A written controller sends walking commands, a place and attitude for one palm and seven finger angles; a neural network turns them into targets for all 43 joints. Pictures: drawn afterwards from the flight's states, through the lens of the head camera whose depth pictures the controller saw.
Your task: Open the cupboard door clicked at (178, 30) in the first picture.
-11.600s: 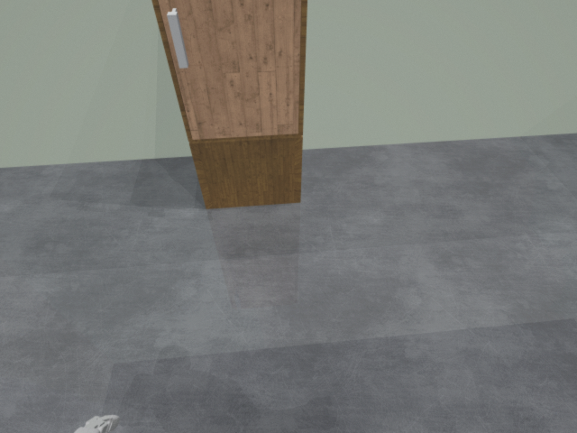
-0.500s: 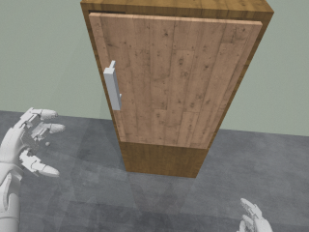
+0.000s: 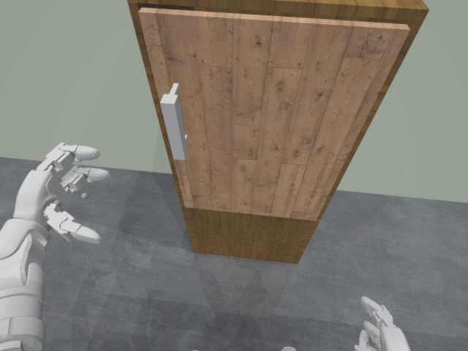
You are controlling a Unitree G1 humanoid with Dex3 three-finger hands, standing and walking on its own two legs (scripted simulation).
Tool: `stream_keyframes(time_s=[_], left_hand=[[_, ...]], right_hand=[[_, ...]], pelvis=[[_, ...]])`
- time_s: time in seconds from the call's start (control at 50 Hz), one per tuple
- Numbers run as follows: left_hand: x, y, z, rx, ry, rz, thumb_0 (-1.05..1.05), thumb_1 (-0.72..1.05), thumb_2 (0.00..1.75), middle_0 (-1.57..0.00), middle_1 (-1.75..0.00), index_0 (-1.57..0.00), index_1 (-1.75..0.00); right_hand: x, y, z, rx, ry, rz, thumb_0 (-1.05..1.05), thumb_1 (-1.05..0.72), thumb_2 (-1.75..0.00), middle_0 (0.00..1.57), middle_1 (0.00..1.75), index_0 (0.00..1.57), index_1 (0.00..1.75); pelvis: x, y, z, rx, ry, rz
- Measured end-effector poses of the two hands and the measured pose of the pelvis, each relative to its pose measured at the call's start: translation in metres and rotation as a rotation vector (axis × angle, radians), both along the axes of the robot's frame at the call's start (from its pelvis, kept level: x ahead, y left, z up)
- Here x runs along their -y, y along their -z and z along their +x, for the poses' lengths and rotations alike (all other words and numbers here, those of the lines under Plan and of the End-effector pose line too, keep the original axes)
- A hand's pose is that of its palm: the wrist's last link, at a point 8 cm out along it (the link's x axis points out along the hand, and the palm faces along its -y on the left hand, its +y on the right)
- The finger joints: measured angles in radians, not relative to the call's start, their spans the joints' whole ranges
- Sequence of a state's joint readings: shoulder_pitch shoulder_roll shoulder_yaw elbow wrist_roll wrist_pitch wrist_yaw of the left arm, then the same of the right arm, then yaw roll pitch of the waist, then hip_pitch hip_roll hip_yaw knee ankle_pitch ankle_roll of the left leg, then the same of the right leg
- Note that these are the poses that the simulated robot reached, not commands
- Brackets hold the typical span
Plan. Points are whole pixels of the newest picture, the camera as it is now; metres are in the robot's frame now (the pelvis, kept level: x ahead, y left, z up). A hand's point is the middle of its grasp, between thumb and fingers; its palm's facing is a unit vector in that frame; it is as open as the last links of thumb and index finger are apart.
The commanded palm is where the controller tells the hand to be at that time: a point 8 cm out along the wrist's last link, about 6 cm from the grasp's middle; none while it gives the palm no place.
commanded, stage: move the hooked fingers beside the handle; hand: left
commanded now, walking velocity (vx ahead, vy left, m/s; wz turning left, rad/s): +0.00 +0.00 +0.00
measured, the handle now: (178, 122) +0.53 +0.15 +0.07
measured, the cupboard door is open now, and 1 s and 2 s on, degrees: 0 0 0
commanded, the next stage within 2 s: none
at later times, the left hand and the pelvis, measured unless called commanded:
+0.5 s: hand (110, 168) +0.39 +0.24 +0.09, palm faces -0.06 -1.00 -0.01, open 14.0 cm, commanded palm +0.37 +0.29 +0.09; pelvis +0.01 +0.00 +0.00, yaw -1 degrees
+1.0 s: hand (133, 144) +0.45 +0.22 +0.09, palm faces -0.06 -1.00 -0.01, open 14.0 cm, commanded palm +0.43 +0.28 +0.08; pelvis +0.01 +0.00 -0.01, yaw -2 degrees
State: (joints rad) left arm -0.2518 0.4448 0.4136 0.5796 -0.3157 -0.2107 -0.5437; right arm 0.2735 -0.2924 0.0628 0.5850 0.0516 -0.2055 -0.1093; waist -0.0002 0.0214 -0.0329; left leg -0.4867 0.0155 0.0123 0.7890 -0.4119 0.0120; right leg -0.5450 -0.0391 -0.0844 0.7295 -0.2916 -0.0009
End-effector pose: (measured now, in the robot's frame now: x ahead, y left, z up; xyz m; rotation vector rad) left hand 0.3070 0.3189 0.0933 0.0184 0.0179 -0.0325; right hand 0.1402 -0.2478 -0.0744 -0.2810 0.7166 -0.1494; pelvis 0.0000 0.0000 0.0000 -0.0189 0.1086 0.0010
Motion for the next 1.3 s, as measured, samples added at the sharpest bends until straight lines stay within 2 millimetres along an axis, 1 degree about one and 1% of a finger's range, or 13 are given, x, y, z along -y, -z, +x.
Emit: stream_keyframes(time_s=[0.08, 0.16, 0.22, 0.32, 0.46, 0.6, 0.7, 0.86, 0.94, 1.0, 1.1, 1.2, 1.3], left_hand=[[0.006, -0.003, 0.018, 0.01, 0.021, -0.001, -0.01, -0.5, 0.3, -0.3, -1.2, -0.3, -1.2], [0.01, -0.003, 0.029, 0.007, 0.028, -0.008, -0.01, -0.5, 0.3, -0.3, -1.2, -0.3, -1.2], [0.009, 0.001, 0.035, -0.01, 0.016, -0.006, -0.01, -0.5, 0.3, -0.3, -1.2, -0.3, -1.2], [0.011, -0.001, 0.04, 0.006, 0.013, -0.002, -0.01, -0.5, 0.3, -0.3, -1.2, -0.3, -1.2], [0.016, 0.003, 0.056, -0.008, 0.02, -0.006, -0.01, -0.5, 0.3, -0.3, -1.2, -0.3, -1.2], [0.028, 0.002, 0.079, -0.002, 0.036, -0.011, -0.01, -0.5, 0.3, -0.3, -1.2, -0.3, -1.2], [0.031, 0.004, 0.094, -0.018, 0.032, -0.005, -0.01, -0.5, 0.3, -0.3, -1.2, -0.3, -1.2], [0.039, 0.001, 0.11, 0.007, 0.037, -0.001, -0.01, -0.5, 0.3, -0.3, -1.2, -0.3, -1.2], [0.043, 0.003, 0.117, -0.01, 0.038, -0.005, -0.01, -0.5, 0.3, -0.3, -1.2, -0.3, -1.2], [0.042, 0.006, 0.123, -0.023, 0.026, -0.008, -0.01, -0.5, 0.3, -0.3, -1.2, -0.3, -1.2], [0.041, 0.002, 0.133, 0.003, 0.025, -0.001, -0.01, -0.5, 0.3, -0.3, -1.2, -0.3, -1.2], [0.04, 0.004, 0.146, -0.023, 0.033, -0.004, -0.01, -0.5, 0.3, -0.3, -1.2, -0.3, -1.2], [0.043, 0.003, 0.158, -0.011, 0.044, -0.003, -0.01, -0.5, 0.3, -0.3, -1.2, -0.3, -1.2]], right_hand=[[0.003, 0.002, -0.009, -0.028, 0.022, -0.002, 0.01, -0.9, -0.9, 0.2, 0.3, 0.21, 0.3], [0.006, 0.005, -0.019, -0.059, 0.044, 0.004, 0.01, -0.9, -0.9, 0.2, 0.3, 0.21, 0.3], [0.008, 0.007, -0.027, -0.088, 0.058, 0.006, 0.01, -0.9, -0.9, 0.2, 0.3, 0.21, 0.3], [0.01, 0.012, -0.037, -0.136, 0.075, 0.004, 0.01, -0.9, -0.9, 0.2, 0.3, 0.21, 0.3], [0.012, 0.016, -0.043, -0.183, 0.082, -0.004, 0.01, -0.9, -0.9, 0.2, 0.3, 0.21, 0.3], [0.013, 0.018, -0.047, -0.204, 0.093, -0.003, 0.01, -0.9, -0.9, 0.2, 0.3, 0.21, 0.3], [0.014, 0.021, -0.053, -0.233, 0.104, 0.001, 0.01, -0.9, -0.9, 0.2, 0.3, 0.21, 0.3], [0.018, 0.028, -0.071, -0.309, 0.136, 0.008, 0.01, -0.9, -0.9, 0.2, 0.3, 0.21, 0.3], [0.019, 0.03, -0.08, -0.344, 0.15, 0.009, 0.01, -0.9, -0.9, 0.2, 0.3, 0.21, 0.3], [0.021, 0.031, -0.087, -0.366, 0.16, 0.003, 0.01, -0.9, -0.9, 0.2, 0.3, 0.21, 0.3], [0.024, 0.032, -0.098, -0.4, 0.179, -0.005, 0.01, -0.9, -0.9, 0.2, 0.3, 0.21, 0.3], [0.025, 0.034, -0.109, -0.44, 0.192, -0.017, 0.01, -0.9, -0.9, 0.2, 0.3, 0.21, 0.3], [0.025, 0.035, -0.121, -0.484, 0.206, -0.026, 0.01, -0.9, -0.9, 0.2, 0.3, 0.21, 0.3]], pelvis=[[-0.001, 0.0, 0.002, -0.013, 0.007, 0.001], [-0.001, 0.0, 0.005, -0.025, 0.017, 0.004], [-0.001, 0.0, 0.006, -0.034, 0.021, 0.005], [-0.002, 0.0, 0.008, -0.043, 0.023, 0.004], [-0.001, 0.001, 0.006, -0.055, 0.016, 0.003], [-0.001, 0.003, 0.006, -0.072, 0.019, 0.004], [0.0, 0.005, 0.006, -0.088, 0.023, 0.005], [0.001, 0.006, 0.009, -0.107, 0.029, 0.004], [0.002, 0.007, 0.009, -0.114, 0.03, 0.005], [0.002, 0.008, 0.007, -0.121, 0.031, 0.005], [0.003, 0.009, 0.006, -0.133, 0.033, 0.002], [0.003, 0.012, 0.004, -0.15, 0.031, -0.001], [0.001, 0.014, 0.003, -0.171, 0.031, -0.003]])
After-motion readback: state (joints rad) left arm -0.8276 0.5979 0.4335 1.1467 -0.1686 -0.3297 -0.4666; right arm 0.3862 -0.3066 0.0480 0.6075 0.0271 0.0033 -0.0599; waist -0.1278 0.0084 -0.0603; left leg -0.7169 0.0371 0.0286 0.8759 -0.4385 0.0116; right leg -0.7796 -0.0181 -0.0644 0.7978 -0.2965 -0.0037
